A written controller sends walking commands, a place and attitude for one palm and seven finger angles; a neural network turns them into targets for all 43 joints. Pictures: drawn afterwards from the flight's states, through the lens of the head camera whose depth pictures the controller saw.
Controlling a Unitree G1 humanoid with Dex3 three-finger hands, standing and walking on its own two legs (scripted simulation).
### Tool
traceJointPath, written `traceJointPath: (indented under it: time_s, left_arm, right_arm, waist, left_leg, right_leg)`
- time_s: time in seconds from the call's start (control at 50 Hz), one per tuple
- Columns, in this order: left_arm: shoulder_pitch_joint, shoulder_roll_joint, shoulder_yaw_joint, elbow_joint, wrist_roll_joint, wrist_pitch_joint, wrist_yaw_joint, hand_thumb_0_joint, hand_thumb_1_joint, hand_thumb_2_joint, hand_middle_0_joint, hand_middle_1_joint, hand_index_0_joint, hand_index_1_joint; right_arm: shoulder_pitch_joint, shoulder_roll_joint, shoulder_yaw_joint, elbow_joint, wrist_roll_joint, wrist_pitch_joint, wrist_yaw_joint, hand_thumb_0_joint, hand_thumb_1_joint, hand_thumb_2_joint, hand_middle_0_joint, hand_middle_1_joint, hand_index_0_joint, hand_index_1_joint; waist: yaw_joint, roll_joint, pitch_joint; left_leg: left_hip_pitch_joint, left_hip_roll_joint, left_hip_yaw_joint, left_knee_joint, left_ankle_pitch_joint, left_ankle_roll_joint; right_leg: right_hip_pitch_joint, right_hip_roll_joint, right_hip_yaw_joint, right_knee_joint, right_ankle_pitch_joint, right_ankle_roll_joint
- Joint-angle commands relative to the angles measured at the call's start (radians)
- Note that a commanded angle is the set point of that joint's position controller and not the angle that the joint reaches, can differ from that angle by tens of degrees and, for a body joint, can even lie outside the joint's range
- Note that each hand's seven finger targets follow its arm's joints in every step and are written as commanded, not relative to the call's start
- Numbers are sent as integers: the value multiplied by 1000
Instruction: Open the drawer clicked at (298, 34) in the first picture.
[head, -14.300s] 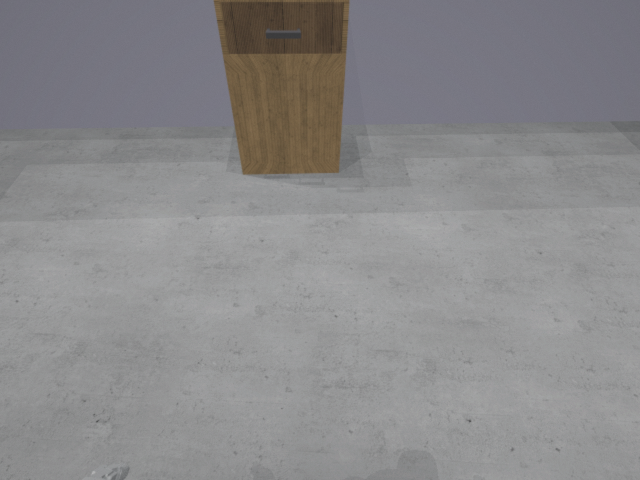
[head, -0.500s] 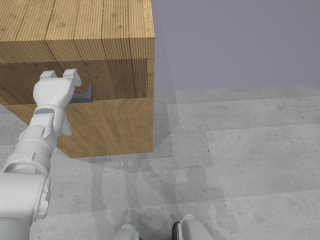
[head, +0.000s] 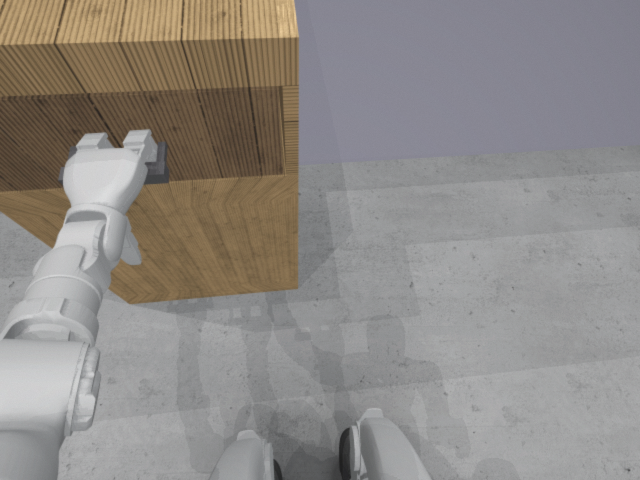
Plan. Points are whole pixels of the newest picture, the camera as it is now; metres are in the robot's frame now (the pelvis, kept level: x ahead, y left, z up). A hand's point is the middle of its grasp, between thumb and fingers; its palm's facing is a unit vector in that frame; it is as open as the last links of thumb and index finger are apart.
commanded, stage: lower the fingers behind the handle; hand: left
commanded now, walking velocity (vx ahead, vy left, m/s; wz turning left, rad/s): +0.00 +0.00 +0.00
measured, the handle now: (117, 163) +0.53 +0.25 +0.00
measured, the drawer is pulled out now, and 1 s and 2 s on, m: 0.00 0.00 0.01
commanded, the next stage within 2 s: close the thumb around the handle in 0.64 s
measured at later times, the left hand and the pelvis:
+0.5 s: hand (126, 203) +0.48 +0.24 -0.02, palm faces -0.09 -0.01 -1.00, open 13.9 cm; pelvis -0.02 -0.01 -0.02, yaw +0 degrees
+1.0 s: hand (127, 202) +0.48 +0.24 -0.02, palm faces -0.08 -0.03 -1.00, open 12.0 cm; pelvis -0.02 -0.01 -0.01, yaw +0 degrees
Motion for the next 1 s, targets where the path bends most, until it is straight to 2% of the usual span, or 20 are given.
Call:
traceJointPath:
  time_s: [0.0,0.02,0.08,0.16,0.24,0.32,0.38,0.42,0.46,0.48,0.5,0.56,0.62,0.66,0.68,0.72,0.78,0.82,0.92,0.98]
  left_arm:
    - [-409,284,77,-172,-8,49,103,0,-500,300,-300,-1200,-300,-1200]
    - [-426,289,73,-157,-8,69,109,0,-500,300,-300,-1200,-300,-1200]
    - [-444,276,55,-121,-13,122,107,0,-500,300,-300,-1200,-300,-1200]
    - [-428,287,29,-43,-24,169,63,0,-500,300,-300,-1200,-300,-1200]
    - [-440,292,9,-37,-26,152,16,0,-500,300,-300,-1200,-300,-1200]
    - [-432,300,11,-56,-33,101,-14,0,-500,300,-300,-1200,-300,-1200]
    - [-445,292,11,-68,-35,66,-18,0,-500,300,-300,-1200,-300,-1200]
    - [-462,319,36,-127,-30,35,-9,0,-500,300,-300,-1200,-300,-1200]
    - [-467,293,21,-142,-26,23,4,0,-500,300,-300,-1200,-300,-1200]
    - [-465,266,12,-124,-27,28,10,0,-500,300,-300,-1200,-300,-1200]
    - [-465,286,28,-122,-29,31,19,0,-500,300,-300,-1200,-300,-1200]
    - [-474,296,39,-148,-29,50,40,0,-500,300,-300,-1200,-300,-1200]
    - [-494,269,15,-127,-34,82,44,0,-500,300,-300,-1200,-300,-1200]
    - [-494,289,20,-96,-38,104,39,0,-500,300,-300,-1200,-300,-1200]
    - [-504,326,42,-98,-38,107,35,0,-500,300,-300,-1200,-300,-1200]
    - [-491,314,27,-111,-33,109,23,0,-500,300,-300,-1200,-300,-1200]
    - [-457,287,19,-81,-48,104,7,0,-332,372,-312,-1218,-312,-1218]
    - [-465,316,30,-106,-41,86,3,0,-220,420,-320,-1230,-320,-1230]
    - [-437,322,45,-118,-41,54,4,0,60,540,-340,-1260,-340,-1260]
    - [-421,296,41,-122,-36,45,19,0,228,612,-352,-1278,-352,-1278]
  right_arm:
    - [157,-175,-61,-24,-10,-7,6,0,-900,-900,200,300,200,300]
    - [161,-179,-62,-18,-8,-4,6,0,-900,-900,200,300,200,300]
    - [163,-183,-58,-8,-4,2,9,0,-900,-900,200,300,200,300]
    - [156,-187,-42,-10,9,6,0,0,-900,-900,200,300,200,300]
    - [150,-183,-30,-30,17,-2,-17,0,-900,-900,200,300,200,300]
    - [154,-177,-25,-48,18,-21,-26,0,-900,-900,200,300,200,300]
    - [158,-174,-26,-56,17,-34,-30,0,-900,-900,200,300,200,300]
    - [169,-177,-33,-56,13,-45,-30,0,-900,-900,200,300,200,300]
    - [172,-172,-38,-52,11,-49,-28,0,-900,-900,200,300,200,300]
    - [178,-170,-42,-44,11,-52,-24,0,-900,-900,200,300,200,300]
    - [181,-178,-42,-39,10,-52,-24,0,-900,-900,200,300,200,300]
    - [187,-181,-46,-31,8,-51,-16,0,-900,-900,200,300,200,300]
    - [188,-182,-45,-19,10,-46,-11,0,-900,-900,200,300,200,300]
    - [188,-185,-40,-14,13,-42,-14,0,-900,-900,200,300,200,300]
    - [185,-190,-34,-11,12,-40,-16,0,-900,-900,200,300,200,300]
    - [185,-184,-34,-17,13,-37,-16,0,-900,-900,200,300,200,300]
    - [183,-178,-31,-18,15,-34,-18,0,-900,-900,200,300,200,300]
    - [181,-181,-29,-23,14,-35,-22,0,-900,-900,200,300,200,300]
    - [177,-176,-30,-33,12,-36,-24,0,-900,-900,200,300,200,300]
    - [174,-174,-37,-33,10,-35,-19,0,-900,-900,200,300,200,300]
  waist:
    - [1,104,-515]
    - [-14,78,-510]
    - [-21,69,-509]
    - [-30,22,-433]
    - [-37,14,-394]
    - [-29,34,-393]
    - [-40,24,-395]
    - [-27,56,-462]
    - [-30,85,-485]
    - [-42,63,-473]
    - [-40,58,-462]
    - [-28,94,-525]
    - [-44,91,-495]
    - [-52,47,-465]
    - [-44,45,-474]
    - [-33,83,-492]
    - [-43,28,-441]
    - [-32,58,-444]
    - [-27,44,-440]
    - [-24,49,-449]
  left_leg:
    - [292,-36,-83,-78,465,-14]
    - [285,-34,-85,-78,458,-13]
    - [278,-37,-87,-86,446,-11]
    - [190,-47,-65,-103,327,4]
    - [139,-49,-59,-105,255,12]
    - [120,-50,-61,-95,215,14]
    - [106,-46,-68,-78,201,15]
    - [134,-44,-74,-62,226,13]
    - [155,-42,-80,-52,249,8]
    - [164,-39,-89,-50,258,7]
    - [161,-36,-91,-48,254,6]
    - [202,-38,-94,-51,301,1]
    - [213,-35,-96,-60,302,0]
    - [170,-39,-86,-66,268,8]
    - [163,-40,-84,-70,269,8]
    - [186,-44,-79,-76,283,6]
    - [159,-43,-74,-80,276,12]
    - [153,-44,-73,-81,268,10]
    - [138,-44,-66,-70,278,13]
    - [168,-42,-77,-66,301,7]
  right_leg:
    - [262,59,34,-47,284,-25]
    - [265,59,33,-50,284,-22]
    - [274,59,31,-57,279,-22]
    - [305,56,41,-86,225,-16]
    - [299,52,49,-91,172,-14]
    - [277,51,50,-80,131,-18]
    - [247,50,51,-67,112,-17]
    - [241,51,50,-47,127,-19]
    - [220,52,47,-36,137,-21]
    - [200,54,41,-35,136,-20]
    - [187,52,40,-35,129,-18]
    - [208,55,36,-32,159,-21]
    - [193,56,33,-46,154,-18]
    - [226,56,37,-62,147,-15]
    - [246,54,41,-60,154,-15]
    - [255,55,40,-63,166,-19]
    - [270,56,43,-75,174,-16]
    - [271,54,46,-70,168,-17]
    - [279,54,50,-61,186,-17]
    - [250,56,41,-51,188,-20]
